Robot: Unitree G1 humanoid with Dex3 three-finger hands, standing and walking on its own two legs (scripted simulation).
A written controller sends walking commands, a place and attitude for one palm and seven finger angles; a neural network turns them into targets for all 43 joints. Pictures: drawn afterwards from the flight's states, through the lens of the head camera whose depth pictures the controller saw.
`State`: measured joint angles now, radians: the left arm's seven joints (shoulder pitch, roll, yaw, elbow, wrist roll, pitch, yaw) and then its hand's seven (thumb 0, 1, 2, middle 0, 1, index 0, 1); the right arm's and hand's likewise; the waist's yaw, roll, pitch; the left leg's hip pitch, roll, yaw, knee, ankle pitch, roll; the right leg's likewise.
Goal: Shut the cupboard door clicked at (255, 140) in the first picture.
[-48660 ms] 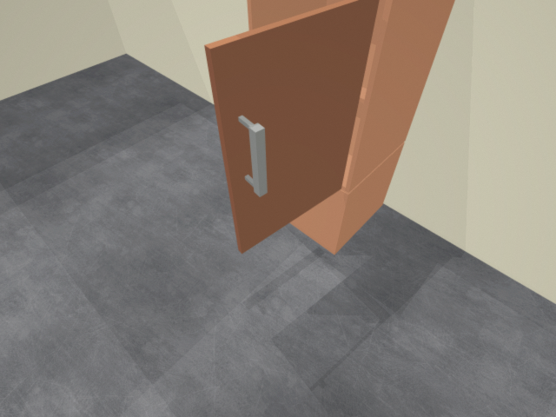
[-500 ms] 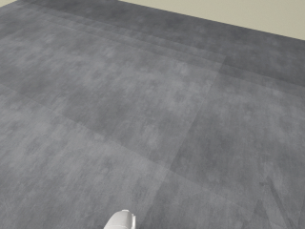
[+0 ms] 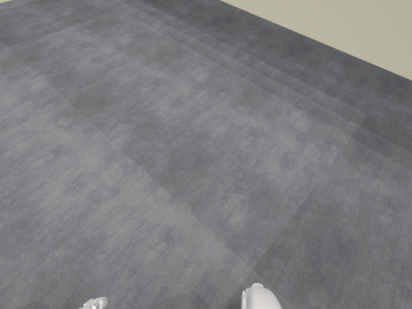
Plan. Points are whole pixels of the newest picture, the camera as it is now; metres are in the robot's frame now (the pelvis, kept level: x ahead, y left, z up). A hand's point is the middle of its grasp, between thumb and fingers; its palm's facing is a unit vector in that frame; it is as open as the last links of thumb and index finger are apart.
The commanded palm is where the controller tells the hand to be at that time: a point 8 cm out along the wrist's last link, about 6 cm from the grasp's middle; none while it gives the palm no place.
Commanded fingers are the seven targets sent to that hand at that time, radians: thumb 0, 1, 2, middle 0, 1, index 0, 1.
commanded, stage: turn to face it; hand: left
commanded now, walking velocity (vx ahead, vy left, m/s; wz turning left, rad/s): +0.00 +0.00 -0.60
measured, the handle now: out of the picture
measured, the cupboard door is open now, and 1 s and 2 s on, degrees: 32 32 32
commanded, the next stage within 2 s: none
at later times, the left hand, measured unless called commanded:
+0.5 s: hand (144, 277) +0.21 +0.16 -0.18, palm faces -0.20 -0.96 -0.20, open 7.3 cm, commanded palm none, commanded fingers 0.00 0.90 0.90 -0.20 -0.30 -0.20 -0.30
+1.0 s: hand (176, 222) +0.34 +0.09 -0.16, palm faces -0.53 -0.80 -0.28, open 7.4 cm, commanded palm none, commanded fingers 0.00 0.90 0.90 -0.20 -0.30 -0.20 -0.30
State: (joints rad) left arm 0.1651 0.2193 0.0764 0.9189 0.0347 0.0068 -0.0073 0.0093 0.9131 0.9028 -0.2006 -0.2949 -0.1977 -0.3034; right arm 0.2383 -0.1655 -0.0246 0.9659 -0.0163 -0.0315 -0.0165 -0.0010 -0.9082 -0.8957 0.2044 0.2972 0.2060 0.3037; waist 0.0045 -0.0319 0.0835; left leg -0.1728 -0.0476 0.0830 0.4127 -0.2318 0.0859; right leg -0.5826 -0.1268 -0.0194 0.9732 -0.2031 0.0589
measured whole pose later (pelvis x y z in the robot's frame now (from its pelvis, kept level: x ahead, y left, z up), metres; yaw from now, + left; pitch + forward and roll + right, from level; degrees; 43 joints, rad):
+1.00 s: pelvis +0.13 -0.02 -0.02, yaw -33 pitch +0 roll -1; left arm 0.13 0.23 0.07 0.85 0.03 0.04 -0.01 0.01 0.91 0.90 -0.20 -0.30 -0.20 -0.30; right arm 0.18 -0.29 -0.06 0.91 -0.01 0.07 -0.03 0.00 -0.91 -0.90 0.20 0.30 0.21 0.30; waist -0.01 0.06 0.12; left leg -0.44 0.11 0.04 1.09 -0.51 -0.07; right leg -0.29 0.01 -0.04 0.61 -0.32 -0.01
